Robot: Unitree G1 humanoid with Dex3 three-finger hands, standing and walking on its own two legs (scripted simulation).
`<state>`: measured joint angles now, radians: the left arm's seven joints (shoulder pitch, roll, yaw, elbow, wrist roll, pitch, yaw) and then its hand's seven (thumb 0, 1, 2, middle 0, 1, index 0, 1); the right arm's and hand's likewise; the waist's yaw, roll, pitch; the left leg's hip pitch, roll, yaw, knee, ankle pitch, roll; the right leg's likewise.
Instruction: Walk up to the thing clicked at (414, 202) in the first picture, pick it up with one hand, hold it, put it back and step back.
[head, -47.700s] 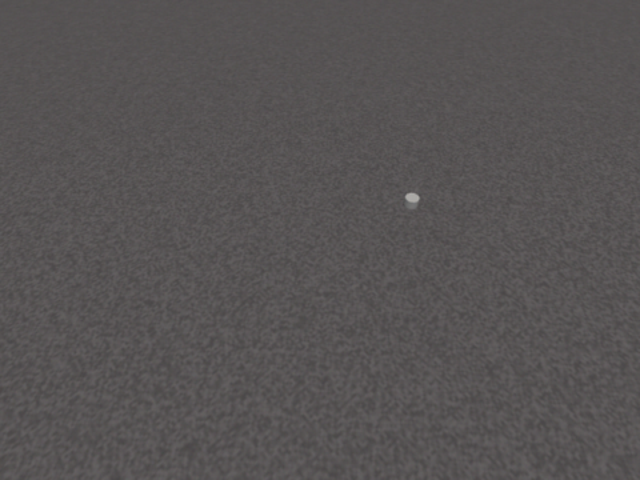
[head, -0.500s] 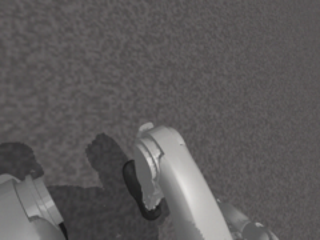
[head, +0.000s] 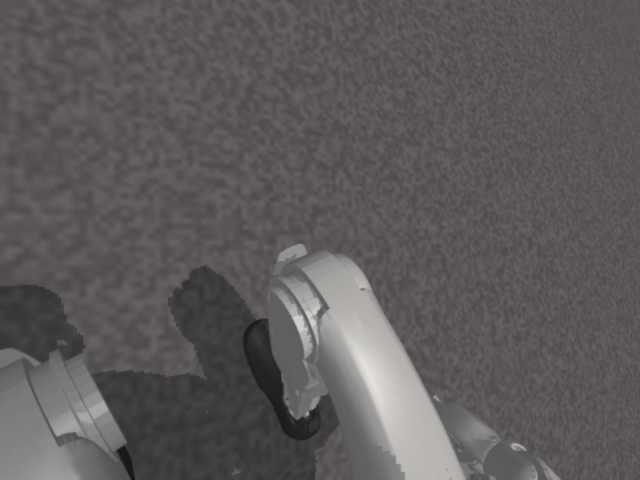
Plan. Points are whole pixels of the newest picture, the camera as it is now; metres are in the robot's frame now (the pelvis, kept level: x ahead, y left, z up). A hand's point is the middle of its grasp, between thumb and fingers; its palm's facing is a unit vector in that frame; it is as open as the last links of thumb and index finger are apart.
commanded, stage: open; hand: left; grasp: from above
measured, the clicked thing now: out of the picture +0.46 +0.38 -0.28
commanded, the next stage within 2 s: withdraw in 0.10 s
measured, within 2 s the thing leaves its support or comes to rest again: neither
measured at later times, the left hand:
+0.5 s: hand out of the picture +0.46 +0.39 -0.18, palm faces -0.30 -0.11 -0.95, open 14.1 cm
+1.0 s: hand out of the picture +0.43 +0.38 -0.10, palm faces -0.47 -0.13 -0.87, open 14.0 cm
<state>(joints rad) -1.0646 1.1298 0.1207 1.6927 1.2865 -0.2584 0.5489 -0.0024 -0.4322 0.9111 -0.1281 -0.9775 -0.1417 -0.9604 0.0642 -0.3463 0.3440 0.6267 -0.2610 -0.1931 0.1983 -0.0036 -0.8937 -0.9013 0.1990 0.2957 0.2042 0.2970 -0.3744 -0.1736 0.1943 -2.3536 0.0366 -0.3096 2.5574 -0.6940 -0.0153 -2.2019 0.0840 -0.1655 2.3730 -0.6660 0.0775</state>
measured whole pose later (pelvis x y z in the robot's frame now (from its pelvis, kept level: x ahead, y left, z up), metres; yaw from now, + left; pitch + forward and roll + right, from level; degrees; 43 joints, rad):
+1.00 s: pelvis -0.01 -0.01 +0.04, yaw +6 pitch +31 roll -11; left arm -1.01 0.92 0.05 1.32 1.21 -0.26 0.15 0.00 -0.50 1.00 -0.09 -0.99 -0.09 -0.99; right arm 0.13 -0.33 0.16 0.62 -0.13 0.03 0.11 0.00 -0.90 -0.90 0.20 0.29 0.20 0.30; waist -0.26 -0.03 0.02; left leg -2.31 0.02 -0.19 2.36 -0.62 -0.01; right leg -2.18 0.03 -0.09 2.26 -0.64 0.05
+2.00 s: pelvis +0.01 -0.01 +0.25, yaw +14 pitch +27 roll -5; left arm -0.05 0.41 0.06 0.28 0.23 0.23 0.03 0.01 0.89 0.90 -0.21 -0.30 -0.21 -0.30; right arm 0.07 -0.23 0.01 0.56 0.03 -0.06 -0.02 0.00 -0.90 -0.90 0.20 0.29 0.20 0.30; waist -0.06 0.03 -0.18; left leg -1.57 0.04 -0.09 1.68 -0.59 -0.01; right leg -1.48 -0.01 -0.05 1.62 -0.61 0.03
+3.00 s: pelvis +0.08 +0.00 +0.41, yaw +18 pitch +9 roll -3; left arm 0.50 0.22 0.03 -0.13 -0.05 0.46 0.02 0.01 0.91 0.90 -0.20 -0.30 -0.20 -0.30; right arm 0.28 -0.22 0.04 0.54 0.00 -0.26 -0.19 0.01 -0.90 -0.90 0.20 0.30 0.21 0.30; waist -0.04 0.04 -0.15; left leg -0.70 0.04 -0.07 1.00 -0.46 -0.02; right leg -0.62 -0.02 -0.06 0.94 -0.47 0.02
